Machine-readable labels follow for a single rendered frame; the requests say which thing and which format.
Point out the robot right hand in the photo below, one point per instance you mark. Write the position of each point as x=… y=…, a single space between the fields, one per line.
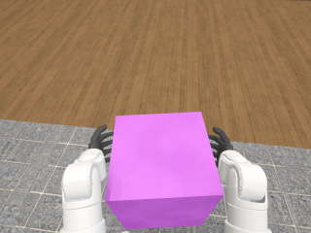
x=223 y=143

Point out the carton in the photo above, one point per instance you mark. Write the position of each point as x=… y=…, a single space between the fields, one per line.
x=162 y=171

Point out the right robot forearm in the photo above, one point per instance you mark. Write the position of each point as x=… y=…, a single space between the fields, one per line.
x=246 y=194

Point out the left robot forearm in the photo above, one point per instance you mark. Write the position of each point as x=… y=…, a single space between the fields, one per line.
x=81 y=194

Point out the robot left hand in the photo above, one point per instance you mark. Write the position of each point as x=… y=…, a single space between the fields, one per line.
x=97 y=138

